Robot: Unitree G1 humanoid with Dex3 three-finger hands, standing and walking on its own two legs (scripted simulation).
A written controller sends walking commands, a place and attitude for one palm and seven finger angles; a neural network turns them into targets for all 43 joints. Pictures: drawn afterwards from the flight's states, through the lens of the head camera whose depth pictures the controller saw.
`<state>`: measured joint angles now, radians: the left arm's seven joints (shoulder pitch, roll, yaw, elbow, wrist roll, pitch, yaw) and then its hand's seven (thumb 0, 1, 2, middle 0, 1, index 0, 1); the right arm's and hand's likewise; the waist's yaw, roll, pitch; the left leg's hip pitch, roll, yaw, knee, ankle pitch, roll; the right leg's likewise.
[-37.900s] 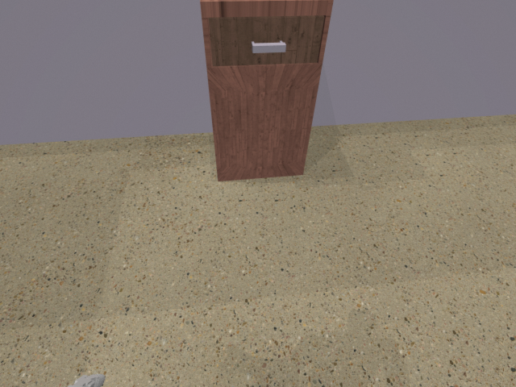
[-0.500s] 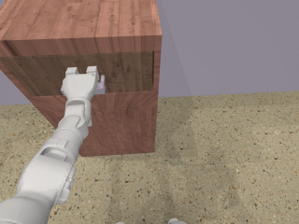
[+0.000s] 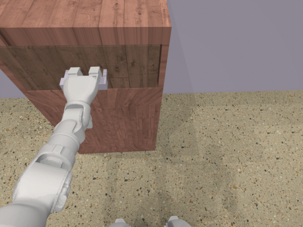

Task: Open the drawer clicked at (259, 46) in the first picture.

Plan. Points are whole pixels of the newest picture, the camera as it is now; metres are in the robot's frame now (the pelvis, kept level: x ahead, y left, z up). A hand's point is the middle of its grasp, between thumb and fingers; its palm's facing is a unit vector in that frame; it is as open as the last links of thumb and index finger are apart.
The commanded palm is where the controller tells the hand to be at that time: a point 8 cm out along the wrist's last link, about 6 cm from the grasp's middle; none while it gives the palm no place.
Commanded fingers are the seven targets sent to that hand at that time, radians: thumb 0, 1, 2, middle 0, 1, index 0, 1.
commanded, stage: lower the fingers behind the handle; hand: left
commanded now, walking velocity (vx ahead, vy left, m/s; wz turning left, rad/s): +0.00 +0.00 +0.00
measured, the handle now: (85, 78) +0.54 +0.18 +0.03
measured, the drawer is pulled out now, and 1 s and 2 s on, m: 0.00 0.00 0.10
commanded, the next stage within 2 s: close the thumb around the handle in 0.26 s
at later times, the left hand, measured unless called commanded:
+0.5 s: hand (86, 98) +0.48 +0.17 +0.01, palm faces -0.01 +0.00 -1.00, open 13.5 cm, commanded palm +0.45 +0.16 +0.07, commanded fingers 0.00 -0.05 0.49 -0.33 -1.25 -0.33 -1.25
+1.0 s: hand (87, 98) +0.48 +0.17 +0.01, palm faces -0.03 -0.01 -1.00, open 6.5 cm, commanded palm +0.44 +0.17 +0.07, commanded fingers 0.00 0.90 0.90 -0.40 -1.35 -0.40 -1.35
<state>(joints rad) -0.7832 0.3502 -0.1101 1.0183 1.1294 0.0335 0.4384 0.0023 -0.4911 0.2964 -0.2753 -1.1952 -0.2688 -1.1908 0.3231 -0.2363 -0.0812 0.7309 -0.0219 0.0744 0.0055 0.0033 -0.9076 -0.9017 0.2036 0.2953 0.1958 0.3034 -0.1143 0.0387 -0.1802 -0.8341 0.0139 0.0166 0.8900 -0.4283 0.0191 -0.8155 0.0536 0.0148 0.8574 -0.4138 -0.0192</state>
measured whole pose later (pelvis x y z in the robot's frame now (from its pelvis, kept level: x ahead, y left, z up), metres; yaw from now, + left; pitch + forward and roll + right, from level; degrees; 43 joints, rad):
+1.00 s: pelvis +0.01 +0.00 +0.01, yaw +0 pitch +20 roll -1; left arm -0.77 0.35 -0.13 1.02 1.10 0.06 0.39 0.00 0.65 0.78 -0.30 -1.27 -0.32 -1.27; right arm 0.33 -0.23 -0.07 0.72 -0.02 0.09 0.00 0.00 -0.91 -0.90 0.20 0.30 0.20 0.30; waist -0.11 0.05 -0.17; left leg -0.78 0.01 0.02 0.85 -0.42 0.02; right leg -0.77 0.05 0.02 0.82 -0.41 -0.02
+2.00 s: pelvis +0.01 -0.01 +0.02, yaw +0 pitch +13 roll +0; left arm -0.34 0.27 -0.21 0.61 1.09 0.11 0.39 0.02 0.65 0.80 -0.25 -1.32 -0.32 -1.28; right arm 0.20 -0.22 -0.06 0.66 0.00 0.11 0.00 0.01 -0.91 -0.90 0.20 0.30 0.20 0.30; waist -0.03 0.04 -0.16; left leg -0.59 0.01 0.02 0.77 -0.41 0.01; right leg -0.58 0.05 0.02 0.76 -0.40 -0.03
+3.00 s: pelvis +0.01 -0.02 +0.02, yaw +0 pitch +9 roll +1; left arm 0.16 0.28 -0.21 0.15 1.09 0.10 0.38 0.05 0.66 0.77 -0.21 -1.31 -0.34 -1.27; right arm 0.14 -0.21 -0.03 0.61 0.00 0.07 0.03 0.01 -0.91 -0.90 0.20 0.30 0.20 0.30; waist 0.02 0.04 -0.14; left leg -0.50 0.01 0.03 0.75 -0.41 0.00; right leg -0.51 0.05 0.04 0.77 -0.42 -0.04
